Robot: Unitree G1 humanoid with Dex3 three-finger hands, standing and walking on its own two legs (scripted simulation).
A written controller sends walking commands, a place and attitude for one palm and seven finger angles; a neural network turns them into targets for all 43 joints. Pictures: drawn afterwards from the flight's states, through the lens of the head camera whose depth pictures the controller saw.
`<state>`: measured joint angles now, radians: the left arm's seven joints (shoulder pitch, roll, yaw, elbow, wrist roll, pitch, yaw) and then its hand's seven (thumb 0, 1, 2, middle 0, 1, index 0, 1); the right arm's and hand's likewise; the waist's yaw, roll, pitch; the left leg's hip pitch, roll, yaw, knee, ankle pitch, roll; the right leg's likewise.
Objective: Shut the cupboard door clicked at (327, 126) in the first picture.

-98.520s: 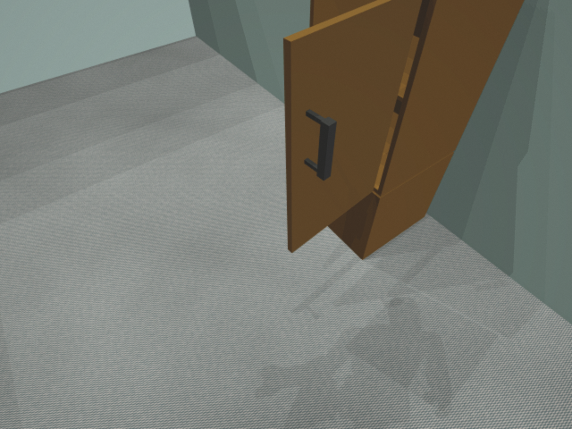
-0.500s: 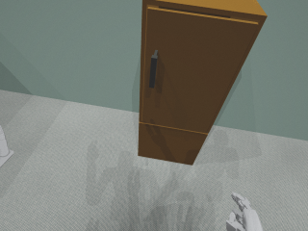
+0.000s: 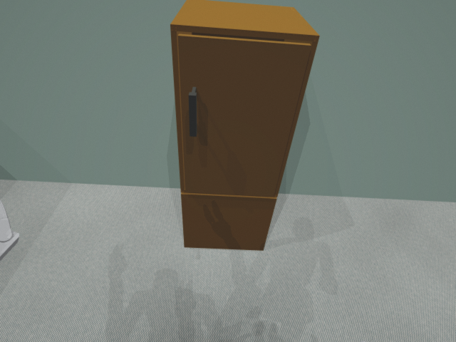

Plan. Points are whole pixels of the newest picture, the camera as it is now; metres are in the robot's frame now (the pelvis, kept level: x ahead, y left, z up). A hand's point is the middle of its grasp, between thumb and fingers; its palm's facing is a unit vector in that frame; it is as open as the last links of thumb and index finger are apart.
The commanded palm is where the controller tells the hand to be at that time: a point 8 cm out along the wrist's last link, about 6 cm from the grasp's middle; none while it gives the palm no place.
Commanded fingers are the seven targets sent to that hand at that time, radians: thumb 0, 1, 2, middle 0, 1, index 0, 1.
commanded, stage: stop stepping back and stand still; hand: left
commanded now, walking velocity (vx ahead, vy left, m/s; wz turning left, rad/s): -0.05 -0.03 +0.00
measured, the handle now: (193, 111) +0.76 +0.12 +0.06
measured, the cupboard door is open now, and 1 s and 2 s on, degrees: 0 0 0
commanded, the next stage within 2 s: let the arm hang, fingers relaxed in 0.70 s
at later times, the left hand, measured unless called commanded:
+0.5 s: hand (10, 273) +0.15 +0.25 +0.18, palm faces +0.43 -0.80 -0.41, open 7.4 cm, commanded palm +0.09 +0.30 +0.20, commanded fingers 0.00 0.90 0.90 -0.20 -0.30 -0.20 -0.30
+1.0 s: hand out of the picture +0.13 +0.22 -0.09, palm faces -0.03 -0.94 -0.35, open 7.4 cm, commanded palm none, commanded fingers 0.00 0.90 0.90 -0.20 -0.30 -0.20 -0.30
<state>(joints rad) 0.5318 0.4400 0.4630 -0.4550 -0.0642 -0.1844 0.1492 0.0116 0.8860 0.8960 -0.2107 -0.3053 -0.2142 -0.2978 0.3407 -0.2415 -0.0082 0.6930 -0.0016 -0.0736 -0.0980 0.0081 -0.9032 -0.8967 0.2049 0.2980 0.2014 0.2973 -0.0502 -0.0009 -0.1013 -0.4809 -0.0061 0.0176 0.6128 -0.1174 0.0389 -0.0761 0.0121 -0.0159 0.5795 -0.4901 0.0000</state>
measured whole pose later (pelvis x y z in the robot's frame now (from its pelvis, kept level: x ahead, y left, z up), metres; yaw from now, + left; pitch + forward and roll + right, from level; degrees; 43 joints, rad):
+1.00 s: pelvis -0.04 +0.00 +0.00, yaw +1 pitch +0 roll -1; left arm 0.23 0.30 0.02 0.55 0.03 0.03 -0.01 0.01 0.91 0.90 -0.20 -0.30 -0.20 -0.29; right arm 0.15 -0.32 0.00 0.85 -0.02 -0.02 0.00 0.01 -0.90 -0.90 0.21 0.30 0.20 0.30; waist -0.04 0.06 -0.01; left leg -0.45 -0.01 0.00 0.63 -0.17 0.03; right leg -0.19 0.03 0.02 0.63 -0.43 -0.01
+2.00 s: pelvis -0.01 -0.03 +0.02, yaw +0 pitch -2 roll +0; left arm 0.25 0.19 0.01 1.12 0.01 0.00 0.02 0.00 0.91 0.90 -0.20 -0.30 -0.20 -0.29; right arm 0.22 -0.23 -0.01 1.14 -0.02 0.01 -0.03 0.00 -0.91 -0.90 0.20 0.30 0.20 0.30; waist -0.02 0.00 0.03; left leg -0.26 0.00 0.00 0.40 -0.10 0.00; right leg 0.00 0.04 0.03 0.37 -0.33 -0.03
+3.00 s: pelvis +0.01 -0.03 +0.02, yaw +0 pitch -2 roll +1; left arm 0.33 0.15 0.01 1.14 0.01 0.00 0.04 0.00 0.91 0.90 -0.20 -0.30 -0.20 -0.29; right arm 0.23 -0.17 0.00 1.14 -0.01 0.01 -0.04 0.00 -0.91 -0.90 0.20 0.30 0.20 0.30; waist 0.00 0.00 0.04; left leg -0.25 0.00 0.00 0.43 -0.15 -0.01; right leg 0.04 0.04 0.03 0.36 -0.36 -0.04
